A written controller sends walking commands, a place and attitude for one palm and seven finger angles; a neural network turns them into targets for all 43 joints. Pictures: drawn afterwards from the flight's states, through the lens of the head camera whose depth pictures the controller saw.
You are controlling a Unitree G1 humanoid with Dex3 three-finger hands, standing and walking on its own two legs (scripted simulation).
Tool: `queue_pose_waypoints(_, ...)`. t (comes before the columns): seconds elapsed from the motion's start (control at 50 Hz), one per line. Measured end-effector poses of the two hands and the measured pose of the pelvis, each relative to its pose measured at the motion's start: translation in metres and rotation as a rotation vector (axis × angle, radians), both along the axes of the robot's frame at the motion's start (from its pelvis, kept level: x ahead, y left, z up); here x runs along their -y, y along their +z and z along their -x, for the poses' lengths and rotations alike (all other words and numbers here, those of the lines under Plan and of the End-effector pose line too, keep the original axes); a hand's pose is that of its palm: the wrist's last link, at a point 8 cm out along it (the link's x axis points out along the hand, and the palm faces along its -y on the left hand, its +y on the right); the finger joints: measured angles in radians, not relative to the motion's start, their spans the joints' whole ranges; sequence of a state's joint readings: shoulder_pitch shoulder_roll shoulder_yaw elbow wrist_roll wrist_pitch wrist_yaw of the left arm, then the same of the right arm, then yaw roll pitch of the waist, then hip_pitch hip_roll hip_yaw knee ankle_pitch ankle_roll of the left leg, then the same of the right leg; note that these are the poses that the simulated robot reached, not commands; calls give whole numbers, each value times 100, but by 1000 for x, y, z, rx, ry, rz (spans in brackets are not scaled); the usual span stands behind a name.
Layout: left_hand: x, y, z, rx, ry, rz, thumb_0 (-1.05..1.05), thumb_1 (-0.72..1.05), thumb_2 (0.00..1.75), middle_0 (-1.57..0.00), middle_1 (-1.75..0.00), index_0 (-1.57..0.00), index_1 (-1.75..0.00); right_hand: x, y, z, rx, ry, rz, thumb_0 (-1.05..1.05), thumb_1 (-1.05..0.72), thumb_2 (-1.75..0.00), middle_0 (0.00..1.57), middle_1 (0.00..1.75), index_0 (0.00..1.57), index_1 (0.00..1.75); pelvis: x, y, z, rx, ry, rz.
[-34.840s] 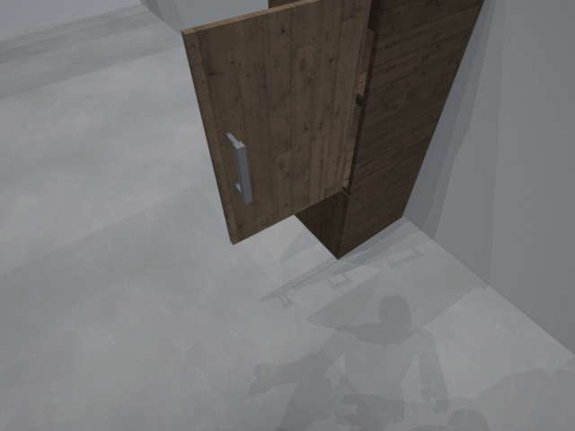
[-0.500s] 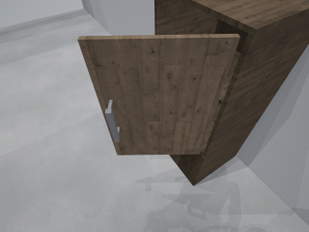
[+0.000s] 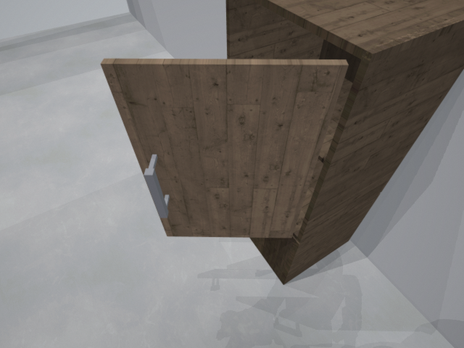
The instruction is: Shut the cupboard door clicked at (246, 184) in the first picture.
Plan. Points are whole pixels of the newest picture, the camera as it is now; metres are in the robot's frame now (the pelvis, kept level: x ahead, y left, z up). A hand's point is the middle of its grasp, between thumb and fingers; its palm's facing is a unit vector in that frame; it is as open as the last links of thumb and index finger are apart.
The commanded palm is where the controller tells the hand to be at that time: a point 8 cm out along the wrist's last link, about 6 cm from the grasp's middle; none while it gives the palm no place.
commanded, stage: raise the hand and make a fist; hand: left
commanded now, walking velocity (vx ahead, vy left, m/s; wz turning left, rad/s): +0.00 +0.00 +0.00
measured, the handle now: (159, 188) +0.46 +0.20 -0.05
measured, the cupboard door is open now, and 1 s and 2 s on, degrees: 58 58 58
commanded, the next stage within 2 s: bring the fist close to the handle in 1.92 s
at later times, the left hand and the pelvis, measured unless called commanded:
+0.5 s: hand out of the picture +0.11 +0.20 -0.09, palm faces +0.12 -0.99 -0.03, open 5.8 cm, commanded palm +0.11 +0.24 -0.07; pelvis -0.06 -0.01 -0.12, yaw +4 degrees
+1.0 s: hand (117, 338) +0.15 +0.21 -0.06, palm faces +0.01 -1.00 -0.04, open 3.6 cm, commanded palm +0.12 +0.26 -0.06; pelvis -0.06 +0.02 -0.12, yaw +4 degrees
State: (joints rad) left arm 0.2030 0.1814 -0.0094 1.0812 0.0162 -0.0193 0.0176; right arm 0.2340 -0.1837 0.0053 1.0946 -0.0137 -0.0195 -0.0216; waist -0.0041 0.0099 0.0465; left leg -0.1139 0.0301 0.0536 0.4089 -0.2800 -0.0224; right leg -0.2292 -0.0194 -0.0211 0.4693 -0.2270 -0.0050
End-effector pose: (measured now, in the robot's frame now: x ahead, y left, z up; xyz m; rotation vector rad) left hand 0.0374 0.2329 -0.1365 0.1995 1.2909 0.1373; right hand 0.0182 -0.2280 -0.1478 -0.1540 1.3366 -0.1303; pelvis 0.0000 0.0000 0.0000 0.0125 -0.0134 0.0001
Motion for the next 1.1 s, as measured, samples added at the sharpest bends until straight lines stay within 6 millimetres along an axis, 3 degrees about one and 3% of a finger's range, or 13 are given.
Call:
queue_pose_waypoints(0.06, -8, 16, -25, 203, 94, -1, 1, 90, 90, -21, -30, -20, -30, 9, 4, -9, 100, -1, 53, 1, -91, -90, 20, 29, 20, 30, 3, -6, 5, 8, 1, 3)
queue_pose_waypoints(0.16, -10, 109, -106, 855, 109, -24, 2, 91, 90, -23, -33, -22, -32, 23, 21, -57, 447, 29, 84, 1, -91, -90, 20, 29, 20, 30, 2, -14, 10, -21, 50, 5)
queue_pose_waypoints(0.22, -4, 133, -129, 1132, 61, 33, 1, 91, 90, -26, -36, -25, -36, 28, 32, -90, 618, 57, 86, 2, -91, -90, 20, 29, 20, 30, 5, -26, 21, -80, 49, -5)
queue_pose_waypoints(0.3, 11, 112, -113, 1305, -64, 154, 1, 91, 90, -31, -42, -31, -42, 31, 41, -126, 771, 144, 100, 1, -91, -90, 20, 29, 20, 30, 10, -53, 36, -163, 38, -16)
queue_pose_waypoints(0.38, 12, 56, -70, 1217, -108, 209, 1, 90, 90, -38, -49, -38, -49, 29, 31, -153, 843, 238, 126, 1, -91, -90, 20, 29, 20, 30, 12, -86, 49, -229, 45, -10)
queue_pose_waypoints(0.44, -1, 35, -45, 1174, -59, 173, 1, 90, 90, -44, -55, -43, -55, 20, 15, -166, 870, 281, 129, 1, -91, -90, 20, 29, 20, 30, 10, -108, 56, -253, 58, 11)
queue_pose_waypoints(0.52, -17, 56, -45, 1305, -60, 88, 2, 90, 90, -51, -63, -50, -63, -6, -13, -168, 858, 305, 85, 2, -91, -90, 20, 29, 20, 30, 6, -126, 64, -265, 70, 37)
queue_pose_waypoints(0.6, -10, 86, -73, 1427, -176, 118, 2, 90, 90, -58, -71, -57, -71, -33, -38, -150, 803, 281, 14, 2, -91, -90, 20, 29, 20, 30, 0, -132, 70, -269, 74, 57)
queue_pose_waypoints(0.66, 0, 84, -95, 1340, -242, 205, 2, 90, 90, -63, -77, -63, -77, -45, -49, -127, 738, 215, -31, 2, -91, -90, 20, 29, 20, 30, -6, -128, 71, -277, 67, 55)
queue_pose_waypoints(0.76, -7, 61, -98, 1106, -149, 249, 2, 90, 90, -72, -87, -72, -87, -43, -46, -92, 638, 115, -23, 2, -90, -90, 20, 30, 21, 30, -13, -114, 65, -283, 48, 39)
queue_pose_waypoints(0.84, -30, 72, -84, 1157, -61, 133, 2, 90, 90, -80, -95, -79, -94, -31, -39, -80, 600, 127, 37, 2, -90, -90, 20, 30, 20, 30, -17, -109, 59, -284, 48, 43)
queue_pose_waypoints(0.94, -39, 86, -82, 1299, -93, 83, 2, 90, 90, -89, -105, -88, -104, -17, -36, -88, 596, 198, 98, 2, -91, -90, 20, 30, 20, 30, -21, -114, 57, -291, 65, 59)
queue_pose_waypoints(1.1, -20, 66, -101, 1181, -187, 214, 2, 90, 90, -103, -121, -103, -121, -20, -20, -122, 687, 190, 116, 2, -91, -90, 20, 29, 20, 30, -23, -113, 51, -304, 59, 61)
